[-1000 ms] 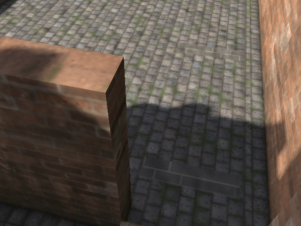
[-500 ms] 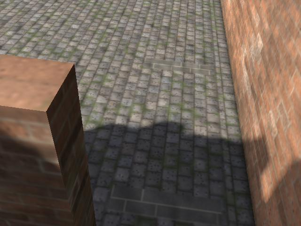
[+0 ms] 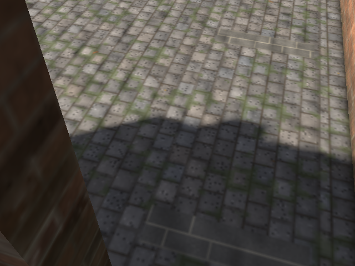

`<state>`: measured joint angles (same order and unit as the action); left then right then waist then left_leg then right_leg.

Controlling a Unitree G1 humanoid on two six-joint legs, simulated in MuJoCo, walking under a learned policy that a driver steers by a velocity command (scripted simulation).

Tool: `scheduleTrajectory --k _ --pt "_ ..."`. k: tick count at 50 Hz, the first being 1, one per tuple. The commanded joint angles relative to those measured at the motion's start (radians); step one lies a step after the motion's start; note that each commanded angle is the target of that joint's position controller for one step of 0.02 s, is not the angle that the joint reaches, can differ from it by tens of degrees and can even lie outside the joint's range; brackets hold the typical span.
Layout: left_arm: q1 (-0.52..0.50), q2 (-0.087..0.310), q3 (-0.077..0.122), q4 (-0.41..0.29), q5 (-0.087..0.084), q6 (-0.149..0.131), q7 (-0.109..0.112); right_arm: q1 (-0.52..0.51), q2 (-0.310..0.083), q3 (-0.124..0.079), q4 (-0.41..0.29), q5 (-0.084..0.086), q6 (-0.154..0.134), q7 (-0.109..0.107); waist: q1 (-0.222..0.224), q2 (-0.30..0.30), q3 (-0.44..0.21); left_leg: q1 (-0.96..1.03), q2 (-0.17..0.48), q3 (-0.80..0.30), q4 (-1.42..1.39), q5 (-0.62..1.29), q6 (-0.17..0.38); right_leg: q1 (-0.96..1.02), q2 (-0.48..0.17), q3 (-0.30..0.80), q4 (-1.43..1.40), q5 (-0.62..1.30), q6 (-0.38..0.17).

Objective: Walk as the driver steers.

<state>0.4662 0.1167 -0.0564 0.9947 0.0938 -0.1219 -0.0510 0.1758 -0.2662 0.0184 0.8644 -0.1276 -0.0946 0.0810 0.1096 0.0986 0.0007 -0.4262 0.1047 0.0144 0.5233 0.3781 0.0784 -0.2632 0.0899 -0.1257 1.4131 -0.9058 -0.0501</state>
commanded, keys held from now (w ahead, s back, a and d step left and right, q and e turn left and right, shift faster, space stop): w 1.00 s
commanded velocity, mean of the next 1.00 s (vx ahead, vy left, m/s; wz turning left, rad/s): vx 0.50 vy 0.00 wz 0.00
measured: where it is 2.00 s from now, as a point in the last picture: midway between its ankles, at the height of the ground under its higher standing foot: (211, 173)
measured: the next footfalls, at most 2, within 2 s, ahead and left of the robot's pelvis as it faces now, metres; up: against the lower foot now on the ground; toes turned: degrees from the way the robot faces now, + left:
right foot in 0.44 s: +0.44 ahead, -0.17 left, -0.22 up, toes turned -1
left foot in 0.88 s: +0.71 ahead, +0.05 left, -0.22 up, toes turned +1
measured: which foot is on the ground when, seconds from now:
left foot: down 0.00-0.42, up 0.44-0.86, down 0.88-1.00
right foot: down 0.00-0.02, up 0.04-0.42, down 0.44-0.90, up 0.92-1.00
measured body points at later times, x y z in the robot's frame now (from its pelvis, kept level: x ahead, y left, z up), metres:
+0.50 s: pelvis +0.33 -0.07 -0.27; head +0.35 -0.08 +0.18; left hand +0.44 +0.18 -0.39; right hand +0.31 -0.31 -0.42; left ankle +0.17 +0.09 -0.69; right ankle +0.40 -0.17 -1.01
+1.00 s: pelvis +0.62 -0.04 -0.28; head +0.65 -0.03 +0.17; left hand +0.62 +0.21 -0.42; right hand +0.81 -0.25 -0.38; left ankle +0.67 +0.05 -1.01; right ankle +0.49 -0.18 -0.91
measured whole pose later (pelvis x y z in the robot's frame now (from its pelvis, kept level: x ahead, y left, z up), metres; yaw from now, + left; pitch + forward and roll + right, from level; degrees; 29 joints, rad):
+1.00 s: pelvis +0.62 -0.04 -0.28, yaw +1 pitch +4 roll +0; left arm 0.35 0.20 0.07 0.94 -0.03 -0.08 0.01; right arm 0.06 -0.16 -0.05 0.77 0.01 -0.07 0.01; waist 0.03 -0.01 0.00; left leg -0.42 -0.03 0.03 0.55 -0.19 0.06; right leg -0.40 0.01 0.06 1.19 -0.39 -0.05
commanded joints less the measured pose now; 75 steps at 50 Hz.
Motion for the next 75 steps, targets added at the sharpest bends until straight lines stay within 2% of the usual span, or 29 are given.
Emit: scheduleTrajectory --k 1,2,3,5,6,7,9,12,15,17,18,19,21,23,24,26,28,33,42,44,46,47,51,59,66,69,71,73,75 --pt "-0.056 0.317 0.090 -0.039 0.027 0.050 -0.053 0.772 -0.240 -0.141 0.232 0.014 -0.007 -0.050 -0.351 0.142 0.011 0.746 0.008 0.044 -0.281 0.082 0.104 -0.305 -0.047 0.254 0.564 0.558 -0.025" --pt "0.171 0.134 0.069 -0.037 0.010 0.049 -0.096 0.634 -0.297 -0.139 0.159 0.043 0.009 -0.016 -0.165 0.203 -0.266 1.172 0.162 -0.123 0.278 0.477 0.297 -0.776 0.019 0.200 0.839 0.093 -0.015" --pt "0.004 0.162 0.074 -0.146 -0.027 0.051 -0.106 0.593 -0.256 -0.138 0.158 -0.015 0.000 -0.012 -0.213 -0.003 -0.184 1.046 0.172 -0.264 0.187 0.378 0.319 -0.951 -0.004 0.192 0.717 0.179 -0.026" --pt "-0.147 0.133 0.056 -0.255 -0.047 0.050 -0.065 0.434 -0.122 -0.092 0.200 -0.006 0.010 -0.009 -0.142 -0.113 0.101 0.551 0.346 -0.575 0.002 -0.638 0.316 -1.181 -0.181 0.294 0.504 0.416 -0.034" --pt "-0.099 0.045 0.023 -0.207 -0.008 0.056 -0.035 0.281 0.088 -0.011 0.191 -0.021 -0.012 -0.017 -0.068 -0.259 0.189 0.258 0.256 -0.383 -0.040 -0.484 0.223 -1.055 -0.290 0.385 0.052 0.832 -0.077" --pt "-0.060 0.111 0.047 -0.134 -0.001 0.068 -0.040 0.234 0.137 0.023 0.173 0.008 -0.023 -0.021 -0.045 -0.272 0.221 -0.106 0.249 -0.340 -0.049 -0.391 0.308 -0.747 -0.282 0.331 -0.198 1.106 -0.044" --pt "-0.055 0.067 0.029 -0.116 0.017 0.092 -0.078 0.309 0.010 0.006 0.199 0.016 -0.053 -0.026 -0.044 -0.054 0.105 -0.312 0.067 -0.240 0.040 -0.611 0.276 -0.471 -0.224 0.199 -0.054 1.189 -0.026" --pt "-0.246 0.189 0.051 -0.175 0.027 0.072 -0.066 0.164 -0.059 0.012 0.097 0.007 -0.096 -0.066 -0.083 -0.133 -0.019 -0.395 -0.056 -0.086 0.202 -0.822 0.137 -0.173 -0.201 0.173 -0.532 1.646 -0.010" --pt "-0.321 0.273 0.068 -0.179 0.043 0.058 -0.045 0.282 -0.092 0.012 0.117 0.044 -0.086 -0.045 -0.109 -0.088 0.100 -0.071 0.076 -0.257 0.301 -0.848 0.152 -0.423 -0.249 0.231 -0.631 1.376 0.026" --pt "-0.437 0.225 0.043 -0.192 0.012 0.054 -0.047 0.462 -0.027 0.021 0.171 0.060 -0.060 -0.067 -0.226 -0.106 0.150 0.157 0.071 -0.283 0.406 -0.844 0.123 -0.497 -0.289 0.238 -0.925 1.464 0.022" --pt "-0.514 0.192 0.068 -0.261 -0.167 0.045 -0.019 0.282 -0.077 -0.053 0.101 0.220 0.030 -0.128 -0.216 -0.136 0.162 0.185 0.061 -0.375 0.433 -0.573 0.134 -0.495 -0.227 0.251 -0.984 1.297 0.019" --pt "-0.457 0.183 0.060 -0.226 -0.197 0.050 -0.011 0.272 -0.112 -0.065 0.117 0.201 0.053 -0.151 -0.195 -0.182 0.137 0.213 0.076 -0.348 0.505 -0.532 0.124 -0.416 -0.262 0.262 -1.064 1.338 -0.007" --pt "-0.046 0.202 0.090 -0.086 -0.153 0.058 -0.006 0.244 -0.069 -0.084 0.149 0.166 0.053 -0.138 -0.039 -0.155 -0.012 -0.008 0.000 -0.251 0.892 -0.598 0.079 0.123 -0.249 0.198 -1.115 1.440 -0.071" --pt "0.266 0.287 0.125 0.055 -0.099 0.059 0.014 0.377 0.091 -0.061 0.139 0.186 -0.003 -0.097 0.016 -0.458 -0.260 -0.639 -0.198 -0.077 1.680 -1.354 -0.036 0.862 -0.340 0.196 -0.642 1.856 -0.174" --pt "0.282 0.266 0.138 0.043 -0.105 0.070 0.025 0.295 0.049 -0.053 0.087 0.216 -0.024 -0.086 0.101 -0.523 -0.319 -0.854 -0.137 -0.120 1.754 -1.289 -0.019 0.922 -0.375 0.311 -0.605 1.566 -0.225" --pt "0.123 0.251 0.127 0.026 -0.098 0.098 0.034 0.135 0.061 -0.055 0.004 0.215 -0.015 -0.112 0.007 -0.165 -0.226 -0.815 -0.065 -0.081 1.570 -1.012 -0.035 0.531 -0.429 0.492 -0.859 1.097 -0.247" --pt "-0.076 0.205 0.108 -0.010 -0.057 0.073 0.058 -0.010 0.026 -0.059 -0.058 0.240 0.020 -0.151 -0.099 -0.111 -0.104 -0.770 0.019 -0.143 1.311 -0.752 -0.013 0.171 -0.574 0.791 -1.035 0.712 -0.262" --pt "-0.179 0.166 0.089 -0.026 -0.099 0.055 0.103 -0.086 0.024 -0.081 -0.124 0.146 0.055 -0.143 -0.163 -0.165 0.041 -0.331 0.040 -0.113 0.588 -0.329 -0.114 -0.253 -0.288 0.349 -1.129 0.940 -0.183" --pt "0.041 0.179 0.139 0.004 -0.133 0.063 0.078 -0.391 0.056 -0.063 -0.224 0.168 0.023 -0.045 -0.034 -0.175 0.046 -0.191 -0.092 0.022 0.012 -0.487 -0.005 0.213 -0.317 0.300 -1.062 1.090 -0.137" --pt "-0.037 0.195 0.147 -0.041 -0.123 0.060 0.059 -0.177 -0.019 -0.104 -0.170 0.137 0.017 -0.052 -0.140 -0.188 -0.100 0.163 -0.117 0.013 0.056 -0.357 0.051 0.161 -0.248 0.219 -0.862 1.375 -0.099" --pt "-0.046 0.115 0.110 -0.114 -0.112 0.022 0.034 0.280 -0.149 -0.148 -0.058 0.133 0.024 -0.065 -0.267 0.107 -0.445 0.889 0.211 -0.535 -0.030 -0.514 0.251 -0.404 -0.055 0.150 -0.208 0.689 0.013" --pt "-0.064 0.133 0.122 -0.122 -0.130 0.007 0.031 0.276 -0.093 -0.134 -0.064 0.137 0.023 -0.067 -0.265 0.126 -0.408 0.891 0.264 -0.740 -0.156 -0.601 0.258 -0.555 -0.048 0.276 -0.087 0.369 0.007" --pt "-0.199 0.175 0.151 -0.181 -0.102 0.028 0.085 -0.042 0.002 -0.108 -0.120 0.136 0.006 -0.072 -0.111 -0.032 -0.093 0.390 0.136 -0.352 -0.283 -0.391 0.163 -0.516 -0.198 0.222 -0.203 0.632 -0.012" --pt "-0.403 0.131 0.136 -0.250 -0.130 0.029 0.061 0.085 -0.075 -0.126 -0.043 0.140 0.000 -0.094 -0.111 -0.014 0.023 0.212 0.033 -0.085 -0.357 -0.244 0.124 -0.350 -0.181 0.156 -0.728 1.026 0.023" --pt "-0.532 0.194 0.136 -0.280 -0.124 0.018 0.024 0.182 -0.118 -0.149 -0.002 0.157 0.005 -0.095 -0.154 -0.034 0.063 0.410 0.143 -0.137 -0.276 -0.337 0.113 -0.361 -0.168 0.162 -0.880 0.919 -0.032" --pt "-0.354 0.254 0.166 -0.211 -0.102 0.020 0.015 0.202 -0.105 -0.140 0.018 0.159 0.011 -0.090 -0.055 -0.055 -0.073 0.401 0.070 -0.077 0.026 0.035 0.056 -0.005 -0.083 0.075 -0.925 0.829 -0.081" --pt "-0.050 0.410 0.203 -0.139 -0.088 0.025 0.020 0.284 0.023 -0.087 -0.018 0.161 -0.016 -0.077 -0.010 -0.411 -0.362 -0.181 -0.150 -0.009 0.690 -0.685 -0.056 0.634 -0.460 0.716 -1.011 0.648 -0.319" --pt "-0.128 0.271 0.161 -0.153 -0.105 0.034 0.028 0.140 -0.118 -0.114 -0.030 0.182 -0.039 -0.078 0.007 -0.313 -0.245 -0.364 -0.085 -0.116 0.813 -0.865 -0.043 0.565 -0.425 0.676 -1.099 0.651 -0.241" --pt "-0.234 0.232 0.149 -0.162 -0.093 0.034 0.027 0.037 -0.072 -0.107 -0.057 0.155 -0.035 -0.095 -0.046 -0.147 -0.119 -0.300 -0.007 -0.084 0.721 -0.743 -0.048 0.309 -0.370 0.509 -1.138 0.838 -0.212"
